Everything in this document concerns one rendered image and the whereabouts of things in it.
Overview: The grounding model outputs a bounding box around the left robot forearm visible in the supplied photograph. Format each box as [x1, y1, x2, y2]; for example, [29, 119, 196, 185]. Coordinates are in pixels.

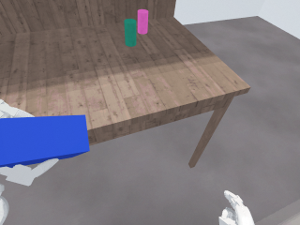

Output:
[0, 184, 9, 225]

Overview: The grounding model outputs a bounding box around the table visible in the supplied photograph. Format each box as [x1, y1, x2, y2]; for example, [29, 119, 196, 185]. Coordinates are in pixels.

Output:
[0, 0, 250, 169]

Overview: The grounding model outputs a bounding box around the left robot hand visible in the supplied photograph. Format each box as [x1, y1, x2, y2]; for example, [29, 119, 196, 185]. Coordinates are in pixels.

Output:
[0, 99, 59, 186]

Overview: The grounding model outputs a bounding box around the sponge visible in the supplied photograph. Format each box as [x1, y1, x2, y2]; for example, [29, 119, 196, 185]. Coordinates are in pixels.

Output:
[0, 114, 90, 168]

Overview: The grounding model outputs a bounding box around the right robot hand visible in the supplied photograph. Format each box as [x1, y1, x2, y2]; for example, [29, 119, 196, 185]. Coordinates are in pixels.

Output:
[218, 190, 255, 225]

